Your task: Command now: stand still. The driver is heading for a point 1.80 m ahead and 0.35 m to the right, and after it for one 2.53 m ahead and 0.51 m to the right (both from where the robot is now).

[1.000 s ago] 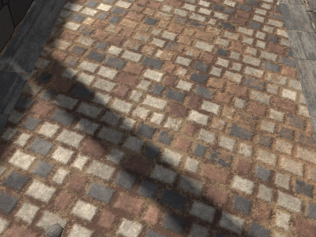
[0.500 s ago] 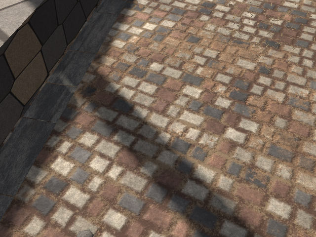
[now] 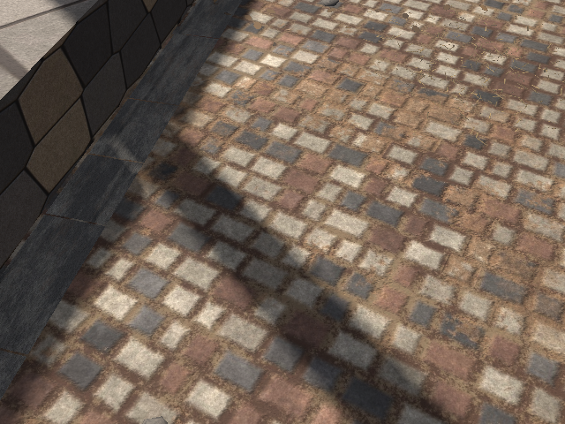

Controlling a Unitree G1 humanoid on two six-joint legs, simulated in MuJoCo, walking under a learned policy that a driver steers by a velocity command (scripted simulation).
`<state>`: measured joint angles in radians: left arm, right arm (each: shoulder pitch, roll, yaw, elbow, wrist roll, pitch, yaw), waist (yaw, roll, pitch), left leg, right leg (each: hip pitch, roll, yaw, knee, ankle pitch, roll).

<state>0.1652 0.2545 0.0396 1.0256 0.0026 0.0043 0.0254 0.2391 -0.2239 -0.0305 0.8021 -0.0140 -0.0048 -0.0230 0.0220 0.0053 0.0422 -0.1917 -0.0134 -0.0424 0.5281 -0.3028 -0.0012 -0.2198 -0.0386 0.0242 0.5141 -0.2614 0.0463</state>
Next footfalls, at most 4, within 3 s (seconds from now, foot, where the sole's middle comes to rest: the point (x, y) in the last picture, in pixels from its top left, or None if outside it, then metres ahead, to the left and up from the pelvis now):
0.96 left None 0.42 0.11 -0.77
1.50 right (354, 342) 0.73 -0.13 -0.77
2.04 left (269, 245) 1.04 0.10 -0.77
2.56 right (372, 199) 1.24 -0.23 -0.77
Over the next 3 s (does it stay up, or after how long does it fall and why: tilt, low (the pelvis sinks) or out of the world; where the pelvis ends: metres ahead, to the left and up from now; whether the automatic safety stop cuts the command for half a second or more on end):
stays up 1.34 -0.18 0.01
